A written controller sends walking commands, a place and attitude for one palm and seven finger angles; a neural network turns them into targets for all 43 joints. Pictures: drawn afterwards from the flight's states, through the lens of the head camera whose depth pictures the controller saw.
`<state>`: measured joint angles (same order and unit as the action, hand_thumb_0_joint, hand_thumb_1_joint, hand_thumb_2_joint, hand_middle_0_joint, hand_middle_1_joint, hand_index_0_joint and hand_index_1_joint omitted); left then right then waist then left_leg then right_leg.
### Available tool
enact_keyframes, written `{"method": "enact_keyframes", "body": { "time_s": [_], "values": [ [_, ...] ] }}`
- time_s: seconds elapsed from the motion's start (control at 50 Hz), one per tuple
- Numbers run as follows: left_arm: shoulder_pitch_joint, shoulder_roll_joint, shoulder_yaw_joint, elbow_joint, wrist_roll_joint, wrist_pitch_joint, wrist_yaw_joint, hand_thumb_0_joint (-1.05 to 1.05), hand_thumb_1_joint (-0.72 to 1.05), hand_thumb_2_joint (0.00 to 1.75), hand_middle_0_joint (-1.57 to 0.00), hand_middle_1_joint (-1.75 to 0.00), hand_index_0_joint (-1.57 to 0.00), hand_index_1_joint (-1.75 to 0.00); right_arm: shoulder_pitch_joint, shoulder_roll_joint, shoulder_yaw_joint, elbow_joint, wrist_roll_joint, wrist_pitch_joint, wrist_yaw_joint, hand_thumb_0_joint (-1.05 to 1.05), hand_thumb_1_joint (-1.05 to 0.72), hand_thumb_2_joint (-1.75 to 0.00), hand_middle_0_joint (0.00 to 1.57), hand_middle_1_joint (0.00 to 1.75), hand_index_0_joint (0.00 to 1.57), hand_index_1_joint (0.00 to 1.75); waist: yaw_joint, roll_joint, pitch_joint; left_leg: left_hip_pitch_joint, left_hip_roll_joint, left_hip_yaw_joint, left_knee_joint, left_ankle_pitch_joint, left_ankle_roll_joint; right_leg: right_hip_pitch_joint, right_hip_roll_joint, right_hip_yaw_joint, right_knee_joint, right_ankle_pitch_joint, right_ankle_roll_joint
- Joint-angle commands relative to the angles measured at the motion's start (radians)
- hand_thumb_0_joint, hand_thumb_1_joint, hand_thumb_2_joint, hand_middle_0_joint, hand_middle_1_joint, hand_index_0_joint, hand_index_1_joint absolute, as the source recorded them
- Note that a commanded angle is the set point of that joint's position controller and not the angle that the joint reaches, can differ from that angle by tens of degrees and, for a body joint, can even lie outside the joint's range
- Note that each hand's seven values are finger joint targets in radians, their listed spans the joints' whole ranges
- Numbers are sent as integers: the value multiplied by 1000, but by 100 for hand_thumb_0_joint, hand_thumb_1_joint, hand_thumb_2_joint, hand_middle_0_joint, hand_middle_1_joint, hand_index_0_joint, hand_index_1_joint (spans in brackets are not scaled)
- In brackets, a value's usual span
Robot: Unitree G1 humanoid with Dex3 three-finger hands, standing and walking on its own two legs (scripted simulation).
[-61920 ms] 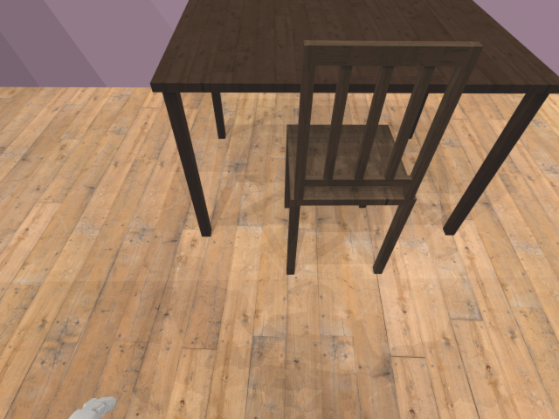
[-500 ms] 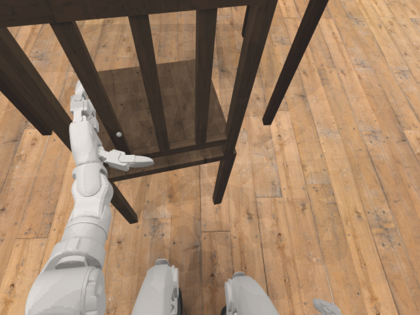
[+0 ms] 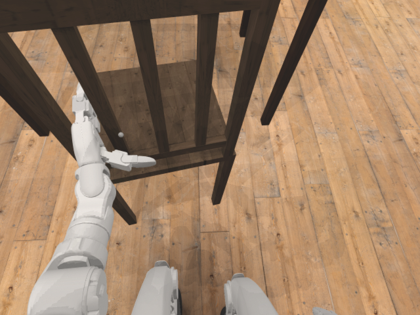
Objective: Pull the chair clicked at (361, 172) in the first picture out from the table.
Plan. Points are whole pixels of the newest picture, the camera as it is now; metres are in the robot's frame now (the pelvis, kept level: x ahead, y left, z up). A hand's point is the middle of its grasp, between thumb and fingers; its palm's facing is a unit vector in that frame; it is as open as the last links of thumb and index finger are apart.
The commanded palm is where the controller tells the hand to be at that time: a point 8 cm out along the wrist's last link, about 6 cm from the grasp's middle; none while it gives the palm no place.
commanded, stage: hook a spindle and tug to test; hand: left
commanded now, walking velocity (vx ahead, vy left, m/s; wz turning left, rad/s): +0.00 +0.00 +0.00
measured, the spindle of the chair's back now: (155, 103) +0.49 +0.10 +0.07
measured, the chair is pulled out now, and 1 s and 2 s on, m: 0.25 0.25 0.30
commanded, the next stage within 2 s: step backward, pulling the chair out in 1.52 s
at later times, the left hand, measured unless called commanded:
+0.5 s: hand (122, 136) +0.45 +0.16 +0.02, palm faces +0.25 -0.97 -0.03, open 13.6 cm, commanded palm +0.41 +0.19 +0.02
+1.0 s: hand (123, 134) +0.45 +0.16 +0.03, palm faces +0.25 -0.97 +0.00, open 5.6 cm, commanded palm +0.40 +0.19 +0.02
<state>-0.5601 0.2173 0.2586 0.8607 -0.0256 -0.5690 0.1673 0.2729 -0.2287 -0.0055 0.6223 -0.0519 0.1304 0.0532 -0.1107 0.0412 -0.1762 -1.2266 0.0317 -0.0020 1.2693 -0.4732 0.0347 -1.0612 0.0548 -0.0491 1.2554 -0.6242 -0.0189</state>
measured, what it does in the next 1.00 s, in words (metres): stands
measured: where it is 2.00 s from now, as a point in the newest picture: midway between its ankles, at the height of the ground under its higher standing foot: outside the picture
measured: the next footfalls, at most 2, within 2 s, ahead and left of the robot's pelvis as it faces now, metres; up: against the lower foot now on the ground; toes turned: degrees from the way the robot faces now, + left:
none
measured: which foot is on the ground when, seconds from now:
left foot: down 0.00-1.00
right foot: down 0.00-1.00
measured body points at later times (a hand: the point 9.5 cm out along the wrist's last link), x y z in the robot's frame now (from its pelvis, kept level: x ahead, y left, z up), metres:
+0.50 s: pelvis +0.00 -0.01 +0.00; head +0.12 +0.01 +0.43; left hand +0.43 +0.21 +0.03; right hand +0.08 -0.26 -0.13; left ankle +0.06 +0.10 -0.62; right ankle -0.02 -0.12 -0.62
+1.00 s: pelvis +0.01 +0.00 +0.00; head +0.13 +0.01 +0.43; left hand +0.43 +0.21 +0.03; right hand +0.08 -0.26 -0.12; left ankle +0.06 +0.10 -0.62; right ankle -0.02 -0.12 -0.62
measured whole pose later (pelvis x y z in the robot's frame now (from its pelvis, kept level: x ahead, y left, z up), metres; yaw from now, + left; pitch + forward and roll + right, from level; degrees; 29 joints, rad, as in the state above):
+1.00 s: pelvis +0.01 +0.00 +0.00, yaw +0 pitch +25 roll -3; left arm -0.54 0.21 0.25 0.83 -0.07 -0.54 0.15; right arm 0.26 -0.23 -0.01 0.61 -0.04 0.13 0.05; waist -0.11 0.04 -0.18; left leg -1.21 0.03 0.00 1.26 -0.48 0.03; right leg -1.05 0.06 -0.05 1.25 -0.63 -0.02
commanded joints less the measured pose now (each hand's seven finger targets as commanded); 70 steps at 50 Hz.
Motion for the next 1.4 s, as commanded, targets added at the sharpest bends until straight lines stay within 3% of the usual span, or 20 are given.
{"method": "enact_keyframes", "body": {
  "time_s": [0.0, 0.02, 0.08, 0.12, 0.18, 0.22, 0.3, 0.38, 0.5, 0.58, 0.6, 0.66, 0.7, 0.8, 0.84, 1.1, 1.16, 1.28, 1.32, 1.38],
  "values": [
    [-283, 124, 1, -192, -15, -52, -9, 0, -50, 30, -6, -8, -6, -8, 89, -166, -62, -81, 6, -14, -6, 0, -90, -90, 20, 30, 20, 30, -8, 57, -443, 548, -8, -70, -124, 321, -14, 24, 6, 6, -185, 348, -14],
    [-275, 120, 2, -182, -20, -47, -12, 0, -50, 30, -8, -13, -8, -13, 87, -165, -62, -83, 7, -13, -8, 0, -90, -90, 20, 30, 20, 30, -16, 11, -434, 520, -10, -64, -121, 302, -9, 39, 6, 9, -192, 349, -9],
    [-344, 107, -18, -170, -18, -52, -13, 0, -50, 30, -13, -30, -13, -30, 80, -162, -58, -79, 10, -15, -13, 0, -90, -90, 20, 30, 20, 30, -34, 34, -379, 500, -11, -65, -121, 252, -7, -2, 2, 12, -198, 303, -7],
    [-367, 160, 25, -197, -17, -70, -8, 0, -50, 30, -17, -41, -17, -41, 83, -165, -59, -77, 6, -21, -16, 0, -90, -90, 20, 30, 20, 30, -20, 42, -408, 488, -14, -62, -112, 251, -6, 20, 2, 22, -192, 306, -9],
    [-387, 131, -4, -237, -16, -96, -9, 0, -50, 30, -22, -57, -22, -57, 81, -158, -60, -76, 3, -29, -15, 0, -90, -90, 20, 30, 20, 30, -18, 92, -458, 556, -11, -67, -109, 298, -12, 7, 2, 16, -180, 325, -12],
    [-387, 129, -10, -211, -13, -95, -13, 0, -50, 30, -25, -68, -25, -68, 79, -160, -60, -69, 1, -30, -14, 0, -90, -90, 20, 30, 20, 30, -30, 58, -448, 539, -11, -69, -101, 292, -8, 4, 4, 16, -182, 328, -10],
    [-341, 160, 26, -147, -14, -69, -21, 0, -50, 30, -32, -90, -32, -90, 81, -163, -57, -68, 5, -25, -17, 0, -90, -90, 20, 30, 20, 30, -20, 39, -433, 482, -16, -55, -96, 265, -4, 26, 1, 25, -184, 330, -7],
    [-359, 155, 24, -131, -24, -49, -31, 0, -28, 40, -39, -112, -39, -112, 79, -162, -53, -81, 10, -21, -21, 0, -90, -90, 20, 30, 20, 30, -22, 31, -411, 447, -21, -46, -100, 236, -1, 41, -1, 32, -194, 319, -5],
    [-377, 142, 7, -239, -31, -84, -19, 0, 6, 54, -50, -145, -50, -145, 85, -159, -61, -75, 5, -32, -18, 0, -90, -90, 20, 30, 20, 30, -16, 76, -499, 546, -12, -59, -95, 335, -8, 41, 4, 23, -175, 381, -9],
    [-331, 112, -18, -180, -13, -62, -13, 0, 28, 64, -50, -145, -50, -145, 92, -160, -62, -68, 6, -25, -11, 0, -90, -90, 20, 30, 20, 30, -28, 33, -445, 516, -12, -58, -97, 318, -5, 25, 3, 16, -181, 375, -6],
    [-315, 138, 6, -172, -11, -56, -8, 0, 34, 66, -50, -145, -50, -145, 94, -163, -62, -68, 6, -21, -12, 0, -90, -90, 20, 30, 20, 30, -17, 35, -438, 501, -13, -58, -101, 312, -7, 34, 3, 18, -180, 371, -8],
    [-344, 107, -28, -186, -8, -54, -10, 0, 51, 73, -50, -145, -50, -145, 94, -159, -60, -75, 7, -20, -10, 0, -90, -90, 20, 30, 20, 30, -30, 30, -426, 500, -16, -55, -104, 298, -3, 36, 3, 21, -189, 368, -7],
    [-339, 124, -9, -161, -11, -52, -11, 0, 62, 78, -50, -145, -50, -145, 92, -162, -61, -67, 7, -19, -13, 0, -90, -90, 20, 30, 20, 30, -28, 28, -417, 483, -17, -53, -101, 279, -2, 35, 2, 24, -196, 354, -6],
    [-318, 115, -10, -183, -25, -62, -22, 0, 90, 90, -50, -145, -50, -145, 91, -159, -61, -72, 7, -22, -12, 0, -90, -90, 20, 30, 20, 30, -17, 43, -447, 517, -17, -53, -104, 315, -5, 46, 4, 21, -190, 379, -9],
    [-309, 135, 3, -206, -27, -64, -22, 0, 90, 90, -50, -145, -50, -145, 89, -161, -61, -75, 7, -21, -11, 0, -90, -90, 20, 30, 20, 30, -11, 45, -461, 516, -16, -51, -103, 327, -6, 60, 4, 25, -186, 395, -9],
    [-142, 100, -31, -294, -24, -45, -16, 0, 90, 90, -50, -145, -50, -145, 73, -156, -63, -112, 11, -11, 0, 0, -90, -90, 20, 30, 20, 30, 13, 39, -441, 536, -12, -49, -120, 377, -9, 85, 3, 16, -179, 443, -13],
    [-93, 65, -58, -327, -34, -36, -20, 0, 90, 90, -50, -145, -50, -145, 73, -153, -64, -122, 12, -9, 4, 0, -90, -90, 20, 30, 20, 30, 18, 52, -452, 564, -11, -47, -125, 410, -12, 96, 4, 13, -180, 468, -16],
    [-9, 43, -77, -381, -44, -25, -20, 0, 90, 90, -50, -145, -50, -145, 57, -148, -64, -134, 17, -12, 4, 0, -90, -90, 20, 30, 20, 30, 31, 35, -445, 555, -14, -42, -129, 424, -12, 121, 1, 12, -179, 496, -13],
    [30, 59, -60, -393, -47, -23, -20, 0, 90, 90, -50, -145, -50, -145, 56, -148, -65, -135, 16, -13, 2, 0, -90, -90, 20, 30, 20, 30, 37, -1, -444, 542, -13, -38, -126, 432, -10, 146, 0, 15, -180, 526, -12],
    [79, 29, -96, -451, -47, -27, -21, 0, 90, 90, -50, -145, -50, -145, 47, -142, -64, -149, 20, -17, 4, 0, -90, -90, 20, 30, 20, 30, 48, 41, -452, 574, -13, -38, -137, 462, -15, 154, -2, 13, -178, 541, -16]
  ]
}}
